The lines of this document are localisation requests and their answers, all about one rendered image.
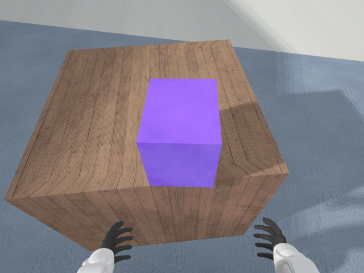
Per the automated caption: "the robot left forearm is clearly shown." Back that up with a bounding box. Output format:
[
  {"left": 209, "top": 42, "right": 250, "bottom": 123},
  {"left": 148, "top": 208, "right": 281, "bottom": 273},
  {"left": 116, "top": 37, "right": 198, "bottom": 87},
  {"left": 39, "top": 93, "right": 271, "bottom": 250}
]
[{"left": 77, "top": 248, "right": 114, "bottom": 273}]

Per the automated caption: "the left robot hand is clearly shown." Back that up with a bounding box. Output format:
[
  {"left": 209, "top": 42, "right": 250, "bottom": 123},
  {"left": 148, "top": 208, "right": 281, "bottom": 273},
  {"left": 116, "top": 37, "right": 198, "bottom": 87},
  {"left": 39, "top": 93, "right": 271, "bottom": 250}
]
[{"left": 100, "top": 221, "right": 133, "bottom": 264}]

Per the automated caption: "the carton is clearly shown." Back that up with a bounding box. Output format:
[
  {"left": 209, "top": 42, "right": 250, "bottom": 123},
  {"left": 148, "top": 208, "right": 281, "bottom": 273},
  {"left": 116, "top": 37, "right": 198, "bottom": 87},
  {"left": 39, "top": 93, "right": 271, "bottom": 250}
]
[{"left": 136, "top": 78, "right": 222, "bottom": 188}]

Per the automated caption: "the pedestal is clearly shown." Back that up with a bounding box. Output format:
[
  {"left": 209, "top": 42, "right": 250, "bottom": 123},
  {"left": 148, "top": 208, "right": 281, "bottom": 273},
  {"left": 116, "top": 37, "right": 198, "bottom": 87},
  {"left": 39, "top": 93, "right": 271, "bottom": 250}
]
[{"left": 4, "top": 39, "right": 289, "bottom": 251}]

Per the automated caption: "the robot right forearm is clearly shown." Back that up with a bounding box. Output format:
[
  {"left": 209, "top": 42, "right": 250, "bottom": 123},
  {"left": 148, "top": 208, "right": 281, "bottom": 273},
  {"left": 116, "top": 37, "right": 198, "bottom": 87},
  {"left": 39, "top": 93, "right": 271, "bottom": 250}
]
[{"left": 273, "top": 243, "right": 320, "bottom": 273}]

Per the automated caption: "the right robot hand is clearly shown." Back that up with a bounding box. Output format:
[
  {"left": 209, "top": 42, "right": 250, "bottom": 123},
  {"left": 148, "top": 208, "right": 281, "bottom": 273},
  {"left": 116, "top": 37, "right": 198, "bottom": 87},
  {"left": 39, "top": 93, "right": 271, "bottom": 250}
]
[{"left": 254, "top": 217, "right": 287, "bottom": 260}]

